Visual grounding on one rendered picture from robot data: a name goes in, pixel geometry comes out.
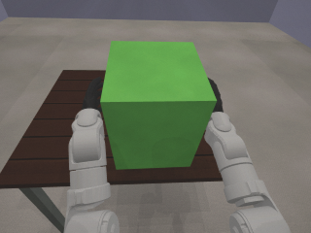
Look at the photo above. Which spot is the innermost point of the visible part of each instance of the robot left forearm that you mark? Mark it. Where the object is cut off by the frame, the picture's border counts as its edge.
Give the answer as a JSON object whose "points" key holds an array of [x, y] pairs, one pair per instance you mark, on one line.
{"points": [[87, 153]]}

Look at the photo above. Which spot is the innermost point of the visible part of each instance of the carton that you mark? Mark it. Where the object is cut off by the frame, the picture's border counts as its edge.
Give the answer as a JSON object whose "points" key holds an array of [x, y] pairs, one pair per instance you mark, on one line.
{"points": [[156, 102]]}

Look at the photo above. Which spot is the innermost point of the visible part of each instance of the right robot upper arm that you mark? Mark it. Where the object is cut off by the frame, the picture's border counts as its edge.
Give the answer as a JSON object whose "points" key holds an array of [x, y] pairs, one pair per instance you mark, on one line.
{"points": [[263, 219]]}

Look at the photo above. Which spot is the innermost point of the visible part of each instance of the robot right forearm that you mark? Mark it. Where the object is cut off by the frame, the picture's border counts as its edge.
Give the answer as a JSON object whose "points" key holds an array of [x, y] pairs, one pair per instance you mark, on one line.
{"points": [[242, 184]]}

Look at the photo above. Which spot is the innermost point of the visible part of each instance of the table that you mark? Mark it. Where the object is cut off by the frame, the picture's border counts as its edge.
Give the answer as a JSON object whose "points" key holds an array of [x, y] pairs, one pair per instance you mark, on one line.
{"points": [[41, 158]]}

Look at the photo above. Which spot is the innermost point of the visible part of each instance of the left robot upper arm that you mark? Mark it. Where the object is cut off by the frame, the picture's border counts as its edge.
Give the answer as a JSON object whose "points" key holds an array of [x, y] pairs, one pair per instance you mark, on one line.
{"points": [[103, 221]]}

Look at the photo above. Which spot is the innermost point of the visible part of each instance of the robot right hand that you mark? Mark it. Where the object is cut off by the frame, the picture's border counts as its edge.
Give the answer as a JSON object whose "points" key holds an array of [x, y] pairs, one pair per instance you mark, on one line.
{"points": [[219, 105]]}

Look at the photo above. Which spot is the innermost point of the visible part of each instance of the robot left hand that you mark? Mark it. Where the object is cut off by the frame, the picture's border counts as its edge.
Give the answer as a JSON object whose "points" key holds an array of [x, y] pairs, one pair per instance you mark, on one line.
{"points": [[90, 100]]}

